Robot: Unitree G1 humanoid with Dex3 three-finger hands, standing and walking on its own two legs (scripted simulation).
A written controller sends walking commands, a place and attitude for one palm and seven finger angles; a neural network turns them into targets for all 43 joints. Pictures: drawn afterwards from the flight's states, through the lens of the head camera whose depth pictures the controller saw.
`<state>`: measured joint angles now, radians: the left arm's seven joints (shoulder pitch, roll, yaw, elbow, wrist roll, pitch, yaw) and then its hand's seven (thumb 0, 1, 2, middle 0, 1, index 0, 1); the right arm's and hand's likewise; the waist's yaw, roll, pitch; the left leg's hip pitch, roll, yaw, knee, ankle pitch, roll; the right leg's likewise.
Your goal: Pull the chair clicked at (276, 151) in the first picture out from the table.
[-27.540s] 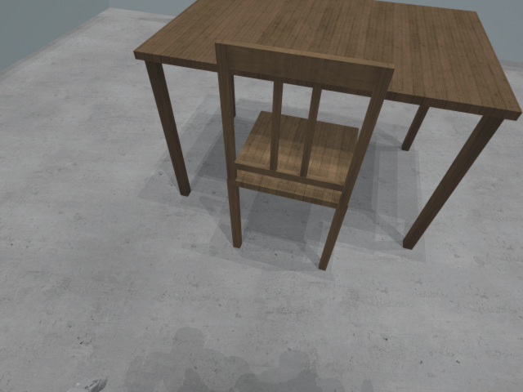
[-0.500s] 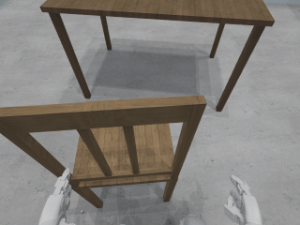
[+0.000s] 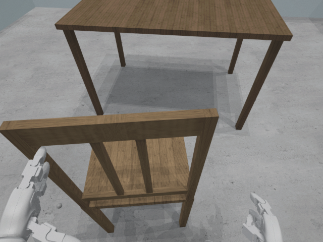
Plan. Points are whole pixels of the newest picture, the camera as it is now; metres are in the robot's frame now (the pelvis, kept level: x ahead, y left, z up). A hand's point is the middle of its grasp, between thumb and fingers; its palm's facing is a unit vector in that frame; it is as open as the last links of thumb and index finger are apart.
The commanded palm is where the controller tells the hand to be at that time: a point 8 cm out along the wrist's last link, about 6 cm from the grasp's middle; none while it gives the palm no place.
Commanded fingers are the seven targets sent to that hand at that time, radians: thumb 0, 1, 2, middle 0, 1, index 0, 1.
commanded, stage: draw the hand back to the body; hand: left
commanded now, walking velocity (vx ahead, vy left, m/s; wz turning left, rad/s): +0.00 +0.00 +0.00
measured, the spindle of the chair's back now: (110, 171) +0.30 +0.17 -0.03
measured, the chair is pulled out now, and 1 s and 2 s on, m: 0.56 0.55 0.55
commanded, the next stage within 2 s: step back with the hand held close in 1.00 s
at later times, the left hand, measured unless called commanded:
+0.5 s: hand (21, 171) +0.20 +0.26 +0.17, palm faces +0.45 -0.78 -0.43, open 10.9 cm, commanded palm +0.16 +0.30 +0.20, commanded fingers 0.00 0.72 0.81 -0.17 -0.26 -0.17 -0.26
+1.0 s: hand (16, 148) +0.23 +0.26 +0.20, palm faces +0.45 -0.78 -0.44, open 7.5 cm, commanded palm +0.18 +0.30 +0.22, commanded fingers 0.00 0.90 0.90 -0.20 -0.30 -0.20 -0.30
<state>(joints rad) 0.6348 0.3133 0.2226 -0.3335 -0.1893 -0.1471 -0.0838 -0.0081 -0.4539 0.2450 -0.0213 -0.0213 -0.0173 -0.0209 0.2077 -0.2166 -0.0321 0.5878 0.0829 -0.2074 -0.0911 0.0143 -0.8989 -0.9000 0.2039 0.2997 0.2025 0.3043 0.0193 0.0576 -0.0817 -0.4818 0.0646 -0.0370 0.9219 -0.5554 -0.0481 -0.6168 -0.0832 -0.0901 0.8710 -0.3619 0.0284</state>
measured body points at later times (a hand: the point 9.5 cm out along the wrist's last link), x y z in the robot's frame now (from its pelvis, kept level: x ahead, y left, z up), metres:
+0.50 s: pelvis +0.03 +0.00 +0.04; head +0.03 -0.02 +0.49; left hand +0.17 +0.30 +0.20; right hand +0.22 -0.22 -0.05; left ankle -0.05 +0.14 -0.69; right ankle +0.04 -0.14 -0.69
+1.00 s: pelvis +0.03 +0.01 +0.05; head +0.04 -0.02 +0.49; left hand +0.20 +0.30 +0.23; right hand +0.20 -0.23 -0.06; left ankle -0.05 +0.14 -0.69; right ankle +0.04 -0.14 -0.69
